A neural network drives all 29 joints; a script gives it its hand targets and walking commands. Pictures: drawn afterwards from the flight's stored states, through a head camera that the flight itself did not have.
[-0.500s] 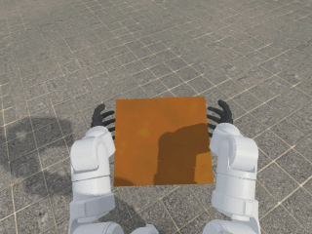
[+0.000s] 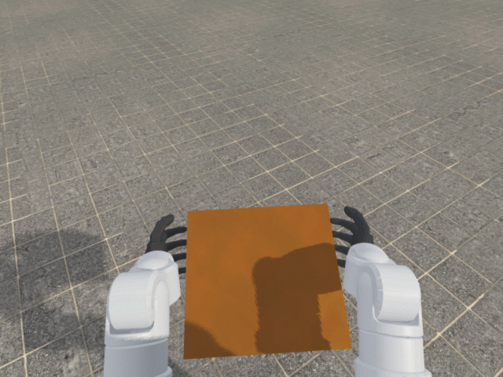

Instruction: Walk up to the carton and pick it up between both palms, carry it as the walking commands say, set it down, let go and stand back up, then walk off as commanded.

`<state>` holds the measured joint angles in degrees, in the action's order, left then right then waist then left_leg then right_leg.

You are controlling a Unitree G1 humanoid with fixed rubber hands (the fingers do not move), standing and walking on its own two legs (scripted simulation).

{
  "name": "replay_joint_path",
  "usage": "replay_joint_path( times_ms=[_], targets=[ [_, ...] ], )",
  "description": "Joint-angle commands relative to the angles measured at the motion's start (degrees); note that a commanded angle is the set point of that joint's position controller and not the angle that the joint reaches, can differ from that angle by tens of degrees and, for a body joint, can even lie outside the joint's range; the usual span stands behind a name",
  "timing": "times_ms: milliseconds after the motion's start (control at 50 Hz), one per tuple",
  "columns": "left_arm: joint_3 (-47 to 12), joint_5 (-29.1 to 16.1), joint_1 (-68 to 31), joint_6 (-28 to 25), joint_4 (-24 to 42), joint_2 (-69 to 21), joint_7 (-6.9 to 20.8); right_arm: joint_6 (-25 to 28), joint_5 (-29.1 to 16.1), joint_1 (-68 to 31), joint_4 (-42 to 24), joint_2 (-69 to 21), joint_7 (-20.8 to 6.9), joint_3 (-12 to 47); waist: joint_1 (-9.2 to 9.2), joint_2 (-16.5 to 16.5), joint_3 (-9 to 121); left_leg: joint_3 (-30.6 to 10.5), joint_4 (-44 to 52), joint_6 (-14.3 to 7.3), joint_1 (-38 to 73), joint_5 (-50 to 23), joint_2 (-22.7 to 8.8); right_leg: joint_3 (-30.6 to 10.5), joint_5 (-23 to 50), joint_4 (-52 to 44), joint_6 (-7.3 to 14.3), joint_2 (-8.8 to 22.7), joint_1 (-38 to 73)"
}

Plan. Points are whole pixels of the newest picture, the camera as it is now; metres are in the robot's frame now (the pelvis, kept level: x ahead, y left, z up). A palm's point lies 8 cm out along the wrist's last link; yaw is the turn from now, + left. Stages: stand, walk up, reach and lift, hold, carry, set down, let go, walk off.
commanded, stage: carry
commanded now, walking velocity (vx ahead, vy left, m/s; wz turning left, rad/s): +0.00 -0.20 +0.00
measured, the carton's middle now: (260, 282) +0.29 +0.01 +0.01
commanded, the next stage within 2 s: none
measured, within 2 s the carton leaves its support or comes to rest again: neither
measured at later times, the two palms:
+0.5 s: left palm (187, 373) +0.13 +0.09 +0.09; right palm (443, 363) +0.15 -0.20 +0.10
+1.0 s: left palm out of the picture +0.05 -0.04 +0.06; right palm out of the picture +0.06 -0.33 +0.07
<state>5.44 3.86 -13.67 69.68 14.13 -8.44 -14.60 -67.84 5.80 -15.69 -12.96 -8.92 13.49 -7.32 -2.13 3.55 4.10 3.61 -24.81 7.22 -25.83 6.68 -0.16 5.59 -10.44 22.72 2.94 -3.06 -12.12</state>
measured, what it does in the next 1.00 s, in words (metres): walks backwards: left foot, then left foot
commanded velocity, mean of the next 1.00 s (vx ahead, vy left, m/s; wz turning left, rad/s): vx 0.00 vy -0.20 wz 0.00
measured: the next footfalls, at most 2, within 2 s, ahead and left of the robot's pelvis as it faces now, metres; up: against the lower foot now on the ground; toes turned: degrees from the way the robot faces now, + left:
left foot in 0.10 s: +0.14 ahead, +0.09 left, +0.00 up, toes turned +7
left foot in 0.52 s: -0.09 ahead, +0.05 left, +0.00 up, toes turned +8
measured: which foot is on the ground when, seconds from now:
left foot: up 0.00-0.08, down 0.10-0.32, up 0.34-0.50, down 0.52-0.80, up 0.82-0.98, down 1.00-1.00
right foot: down 0.00-0.52, up 0.54-0.74, down 0.76-1.00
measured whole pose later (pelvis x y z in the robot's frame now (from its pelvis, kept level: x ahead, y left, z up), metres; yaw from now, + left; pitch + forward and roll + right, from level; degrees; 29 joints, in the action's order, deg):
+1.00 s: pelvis -0.21 -0.18 -0.03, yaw +1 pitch +4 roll -1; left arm 2.6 3.2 -9.9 71.7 19.5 -7.8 -14.2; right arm -71.8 4.7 -12.4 -20.4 -8.2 14.0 -5.6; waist 1.7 2.9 6.1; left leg 5.8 -45.0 2.0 -23.4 24.5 -5.4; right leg 6.6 -16.3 42.4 3.7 -0.8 -30.4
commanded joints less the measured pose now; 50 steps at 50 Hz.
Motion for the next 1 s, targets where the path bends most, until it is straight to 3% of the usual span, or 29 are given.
replay_joint_path(
  times_ms=[0,60,80,100,120,140,160,240,280,300,320,340,360,400,460,500,520,540,600,640,720,760,780,800,860,920,940,960,980],
  targets=[
    [-35.0,-20.4,-36.8,-1.4,14.9,-56.9,16.2,-1.0,-22.2,-30.2,-12.9,-58.4,-14.7,37.6,3.56,-13.4,19.9,-2.1,-18.0,-3.8,10.1,13.3,-4.9,-6.8,-12.6,-2.0,6.3,17.0,-8.3],
    [-34.0,-18.0,-34.0,0.9,14.1,-52.5,15.0,-3.4,-21.4,-24.3,-7.7,-55.5,-15.5,35.5,3.91,1.9,12.8,-6.0,-0.6,-5.1,15.4,11.6,-9.1,-3.5,-17.6,10.3,1.2,9.2,-20.5],
    [-33.6,-17.2,-33.4,1.8,11.9,-52.2,15.0,-3.7,-21.6,-26.9,-7.2,-53.3,-15.4,34.7,3.09,15.0,13.4,-24.9,10.3,-8.5,11.8,13.8,-21.9,-0.7,-17.2,22.3,-2.1,2.6,-21.2],
    [-32.8,-15.7,-33.6,1.5,11.0,-51.1,14.5,-3.8,-22.7,-30.3,-7.7,-51.9,-15.9,35.3,1.8,18.8,14.5,-31.3,16.9,-11.1,2.1,32.9,-27.9,-3.3,-17.7,35.2,-1.4,2.3,-16.1],
    [-33.1,-16.1,-31.2,2.3,9.1,-53.0,14.6,-3.8,-23.0,-29.7,-7.0,-52.7,-16.3,34.6,0.9,18.3,12.4,-30.4,19.4,-10.3,-4.2,37.2,-27.5,-9.4,-14.8,37.7,-0.6,6.2,-13.4],
    [-33.9,-17.6,-33.6,1.9,10.7,-53.4,14.8,-4.0,-23.7,-29.2,-6.6,-55.3,-16.3,35.6,0.45,10.2,17.0,-25.8,17.7,-9.1,-5.6,33.4,-25.7,-10.7,-12.8,31.3,0.5,7.7,-6.7],
    [-30.5,-17.0,-36.4,2.4,3.8,-48.4,14.9,-4.5,-22.9,-33.9,-2.1,-50.8,-15.6,32.3,0.31,6.2,16.1,-20.9,18.8,-7.8,-10.3,32.7,-23.8,-7.6,-11.5,28.2,0.7,6.4,-3.6],
    [-33.3,-21.6,-39.1,-0.7,11.1,-56.7,16.6,-2.2,-22.2,-31.2,-6.2,-60.7,-14.3,35.6,0.45,3.0,19.1,-8.8,17.1,0.4,-8.8,31.8,-16.1,-0.1,-19.0,9.1,0.9,0.6,8.1],
    [-32.2,-21.4,-35.8,-1.1,7.6,-56.4,17.2,-1.3,-21.0,-31.2,-8.0,-58.3,-14.1,34.2,0.49,-8.1,17.7,1.8,2.6,5.5,-8.2,22.1,-5.4,-14.0,-30.4,-9.3,3.9,9.5,5.1],
    [-32.8,-21.5,-38.2,-1.3,7.8,-57.5,17.2,-1.4,-21.4,-33.4,-9.9,-57.0,-14.3,34.2,1.02,-21.4,17.5,6.5,-24.3,2.3,-0.1,19.5,-2.0,-25.0,-32.5,-13.7,7.6,20.0,-10.5],
    [-34.1,-22.5,-42.8,-2.2,10.4,-59.1,16.8,-0.6,-22.4,-38.2,-11.9,-58.8,-14.8,35.6,1.87,-18.6,15.0,4.7,-42.3,2.1,5.5,18.7,-1.6,-23.9,-35.7,-16.6,10.9,24.0,-25.0],
    [-34.7,-22.6,-43.2,-2.1,14.5,-58.5,16.7,-0.6,-22.7,-37.7,-12.9,-60.0,-14.8,36.2,2.76,-14.5,14.4,3.3,-46.7,1.0,6.1,19.2,-0.8,-17.3,-30.2,-14.3,8.0,21.3,-27.2],
    [-34.2,-22.0,-38.3,-1.5,12.7,-59.5,16.8,-0.6,-22.8,-35.1,-13.0,-61.1,-14.5,37.3,3.18,-15.0,17.1,1.9,-42.6,-0.9,6.6,20.5,-1.7,-9.3,-18.6,-9.0,5.0,18.1,-20.1],
    [-34.2,-20.7,-34.8,-0.9,14.8,-57.9,15.8,-1.7,-22.1,-27.8,-9.3,-59.2,-14.7,35.0,1.84,-3.9,20.8,2.0,-30.5,-3.7,3.2,21.6,-2.1,-8.8,-5.4,-0.6,5.1,14.7,-8.0],
    [-33.8,-19.7,-35.0,0.3,17.5,-53.8,14.7,-3.3,-22.0,-22.2,-6.4,-58.3,-14.9,34.3,4.01,-8.3,21.5,3.6,0.9,-5.9,15.7,12.6,-3.6,-2.9,-10.5,5.0,-1.4,9.9,-9.6],
    [-32.6,-18.3,-28.5,0.7,13.3,-53.9,15.4,-3.0,-22.1,-24.8,-9.6,-56.0,-15.0,36.7,2.2,9.7,19.7,-32.9,7.3,-13.4,21.2,15.0,-30.2,-3.2,-16.1,25.6,-4.2,4.2,-25.8],
    [-31.0,-16.7,-26.1,1.3,9.6,-54.4,14.8,-3.5,-22.3,-25.4,-8.0,-54.7,-15.1,35.5,1.66,13.2,16.4,-35.0,12.4,-16.8,14.0,26.1,-35.0,-7.4,-15.6,37.5,-4.3,6.1,-30.1],
    [-35.1,-19.3,-33.2,0.7,14.4,-55.5,14.8,-3.4,-21.3,-24.7,-7.8,-55.6,-15.3,34.7,1.53,10.5,13.9,-32.2,11.7,-16.7,4.8,25.6,-32.2,-14.0,-9.0,44.1,-3.6,9.6,-23.4],
    [-37.4,-23.0,-38.0,0.1,15.6,-57.3,16.1,-2.2,-21.5,-28.8,-10.3,-58.5,-14.8,34.9,1.16,4.6,15.0,-12.5,5.1,-9.4,4.8,9.7,-22.3,-9.3,-6.6,34.2,-2.2,8.8,-20.8],
    [-39.8,-25.0,-41.0,-1.0,20.4,-58.3,16.4,-1.2,-21.2,-27.0,-12.7,-59.8,-14.9,35.2,2.34,7.4,17.3,-9.5,1.1,-9.8,9.2,-5.7,-20.7,-3.0,-9.2,28.5,-3.4,4.9,-18.2],
    [-37.0,-23.9,-33.7,0.0,14.8,-53.7,16.0,-1.2,-20.2,-27.7,-12.7,-55.2,-13.2,34.3,1.65,5.8,21.4,-6.5,-4.9,-6.5,5.0,3.5,-17.5,-1.2,-7.9,6.4,-3.5,3.8,-1.3],
    [-36.9,-24.1,-32.0,-0.2,15.6,-54.8,16.2,-1.1,-20.1,-24.1,-14.1,-56.8,-12.9,34.9,2.17,-7.0,25.4,1.2,-17.1,-1.3,0.9,3.5,-10.0,-14.2,11.5,0.4,-0.4,15.4,7.3],
    [-35.8,-23.3,-30.5,-0.5,16.3,-53.8,16.2,-1.6,-21.0,-22.5,-14.4,-56.4,-13.5,36.0,2.57,-17.1,25.4,4.5,-18.9,0.9,-4.7,9.0,-6.7,-16.8,23.8,5.0,2.9,18.5,10.9],
    [-36.3,-23.3,-31.4,-1.3,17.3,-55.6,16.3,-1.5,-21.0,-24.0,-16.0,-56.5,-13.8,36.7,2.29,-19.6,24.9,4.5,-22.9,-0.1,-1.0,18.5,-6.4,-16.6,22.5,5.8,5.4,18.6,4.2],
    [-33.9,-20.5,-27.5,-1.7,17.9,-55.6,15.8,-2.0,-24.0,-26.8,-15.5,-59.0,-15.3,40.0,1.26,-15.9,22.3,1.0,-35.2,-3.9,-2.2,24.7,-5.6,-15.1,13.7,3.7,7.6,19.1,-1.9],
    [-33.2,-20.0,-26.4,-1.4,19.4,-56.5,15.2,-2.1,-24.7,-26.1,-17.3,-59.3,-15.6,40.1,2.17,-10.2,24.4,1.3,-18.6,-5.1,4.1,17.2,-5.0,-9.4,17.1,10.1,6.0,14.9,-0.9],
    [-33.1,-19.2,-24.6,-1.8,18.4,-55.6,14.8,-1.9,-25.7,-26.7,-18.7,-58.7,-15.9,41.2,2.99,-13.4,25.0,-0.5,-8.4,-5.2,9.1,8.2,-6.9,-6.9,19.1,12.5,3.6,13.0,-2.6],
    [-32.2,-18.3,-23.3,-1.2,17.5,-53.7,14.3,-2.7,-24.4,-21.7,-13.2,-57.1,-16.2,39.6,3.24,-6.4,24.8,-9.7,-1.8,-7.1,15.4,0.7,-14.3,-4.9,14.8,17.8,0.3,9.8,-8.6],
    [-33.4,-18.1,-23.1,-0.9,16.6,-54.9,14.3,-2.6,-24.1,-21.4,-12.0,-57.2,-16.2,39.6,2.87,7.4,24.9,-25.5,1.4,-12.2,20.9,-10.6,-26.2,-1.6,-0.6,25.1,-2.4,5.4,-19.6]
  ],
)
